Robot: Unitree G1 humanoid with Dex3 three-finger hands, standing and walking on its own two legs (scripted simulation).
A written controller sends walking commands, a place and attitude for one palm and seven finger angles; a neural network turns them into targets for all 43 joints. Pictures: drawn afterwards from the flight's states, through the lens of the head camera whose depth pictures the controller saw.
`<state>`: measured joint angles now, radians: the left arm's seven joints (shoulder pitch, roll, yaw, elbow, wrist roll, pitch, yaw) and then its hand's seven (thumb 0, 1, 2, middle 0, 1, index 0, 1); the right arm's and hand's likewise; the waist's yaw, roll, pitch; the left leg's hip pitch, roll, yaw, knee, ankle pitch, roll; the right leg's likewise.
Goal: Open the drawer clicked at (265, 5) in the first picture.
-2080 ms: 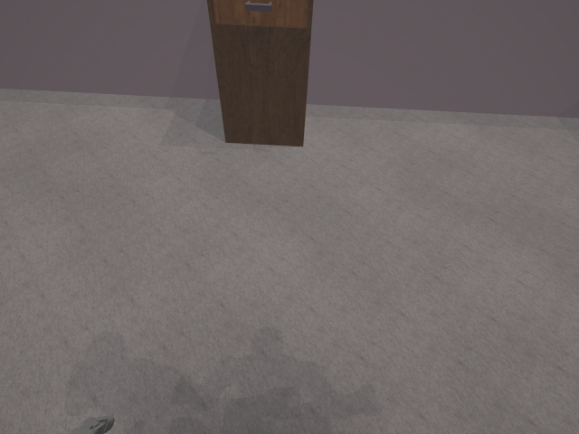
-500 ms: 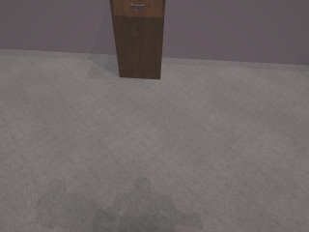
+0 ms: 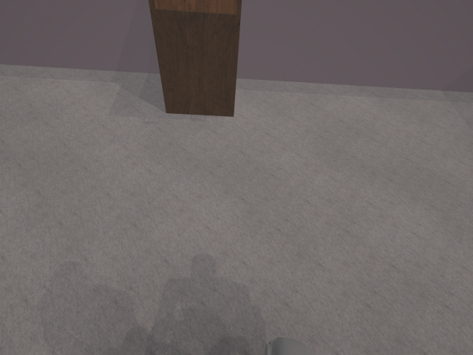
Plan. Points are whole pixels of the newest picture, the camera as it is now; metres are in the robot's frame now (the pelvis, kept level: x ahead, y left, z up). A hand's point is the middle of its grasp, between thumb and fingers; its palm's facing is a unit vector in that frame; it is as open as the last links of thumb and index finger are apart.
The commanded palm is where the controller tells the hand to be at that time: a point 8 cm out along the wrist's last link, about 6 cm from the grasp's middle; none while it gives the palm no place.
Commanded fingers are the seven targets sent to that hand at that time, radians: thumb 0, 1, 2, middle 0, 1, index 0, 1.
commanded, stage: walk to a spot facing it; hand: left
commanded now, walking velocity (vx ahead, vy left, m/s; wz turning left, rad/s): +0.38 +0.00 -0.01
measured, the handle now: out of the picture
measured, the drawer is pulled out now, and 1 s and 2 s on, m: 0.00 0.00 0.00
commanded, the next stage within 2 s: take the last steps up to it in 1.48 s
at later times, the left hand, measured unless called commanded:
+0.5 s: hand (155, 311) +0.23 +0.17 -0.17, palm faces +0.09 -0.98 -0.19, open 7.2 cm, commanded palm none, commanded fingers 0.00 0.90 0.90 -0.20 -0.30 -0.20 -0.30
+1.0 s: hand (157, 213) +0.46 +0.21 -0.17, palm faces +0.04 -0.99 -0.16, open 7.3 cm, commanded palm none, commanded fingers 0.00 0.90 0.90 -0.20 -0.30 -0.20 -0.30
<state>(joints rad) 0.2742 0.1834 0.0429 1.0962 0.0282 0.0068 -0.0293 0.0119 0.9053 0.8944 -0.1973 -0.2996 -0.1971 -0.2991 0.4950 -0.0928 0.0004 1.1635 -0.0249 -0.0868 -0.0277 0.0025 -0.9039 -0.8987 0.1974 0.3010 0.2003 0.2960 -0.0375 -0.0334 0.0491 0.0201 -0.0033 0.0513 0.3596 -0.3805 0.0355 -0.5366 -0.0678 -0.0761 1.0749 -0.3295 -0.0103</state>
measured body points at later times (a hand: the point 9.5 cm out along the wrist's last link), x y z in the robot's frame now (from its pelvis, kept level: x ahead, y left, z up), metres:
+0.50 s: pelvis +0.21 -0.03 +0.00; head +0.21 -0.01 +0.45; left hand +0.23 +0.22 -0.16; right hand +0.30 -0.26 -0.14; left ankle +0.30 +0.12 -0.69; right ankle +0.21 -0.12 -0.74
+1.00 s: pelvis +0.42 +0.02 +0.01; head +0.43 +0.03 +0.46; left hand +0.46 +0.26 -0.15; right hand +0.36 -0.21 -0.14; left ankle +0.35 +0.11 -0.74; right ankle +0.54 -0.13 -0.69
